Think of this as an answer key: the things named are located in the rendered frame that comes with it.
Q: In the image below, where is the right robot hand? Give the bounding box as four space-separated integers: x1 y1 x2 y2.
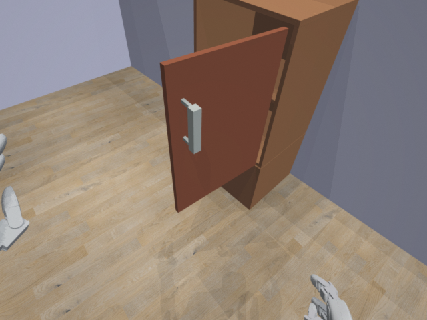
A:
304 274 353 320

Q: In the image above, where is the cupboard door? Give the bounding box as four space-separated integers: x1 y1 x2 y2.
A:
160 27 288 213

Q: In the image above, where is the handle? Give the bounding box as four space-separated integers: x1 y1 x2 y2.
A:
181 98 202 154

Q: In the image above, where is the left robot hand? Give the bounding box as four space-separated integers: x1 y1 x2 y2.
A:
0 134 29 251

